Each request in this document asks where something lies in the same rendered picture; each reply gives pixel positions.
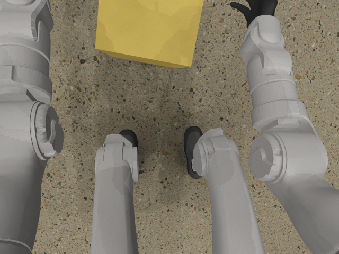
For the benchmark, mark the left robot upper arm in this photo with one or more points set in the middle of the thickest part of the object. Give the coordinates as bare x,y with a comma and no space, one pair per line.
30,134

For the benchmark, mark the right robot upper arm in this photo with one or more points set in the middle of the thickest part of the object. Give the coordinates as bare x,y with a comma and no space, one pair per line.
293,166

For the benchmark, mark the right robot hand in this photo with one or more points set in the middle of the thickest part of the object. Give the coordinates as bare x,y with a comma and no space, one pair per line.
258,8

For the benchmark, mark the right robot forearm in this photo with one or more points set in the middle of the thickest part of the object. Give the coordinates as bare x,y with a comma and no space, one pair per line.
270,78

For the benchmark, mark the robot left foot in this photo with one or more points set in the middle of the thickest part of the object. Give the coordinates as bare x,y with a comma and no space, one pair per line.
131,136

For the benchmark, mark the carton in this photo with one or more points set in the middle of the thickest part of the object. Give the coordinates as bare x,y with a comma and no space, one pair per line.
157,32

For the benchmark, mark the left robot thigh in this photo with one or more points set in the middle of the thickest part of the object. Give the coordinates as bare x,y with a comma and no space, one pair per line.
113,225

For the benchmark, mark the left robot forearm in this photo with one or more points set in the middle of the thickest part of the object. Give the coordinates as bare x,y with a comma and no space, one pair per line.
25,27

